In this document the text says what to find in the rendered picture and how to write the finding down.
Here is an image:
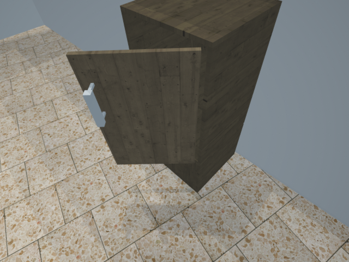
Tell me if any cupboard door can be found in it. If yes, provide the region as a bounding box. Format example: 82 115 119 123
66 47 201 165

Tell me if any handle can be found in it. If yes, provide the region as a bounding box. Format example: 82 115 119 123
83 83 106 127

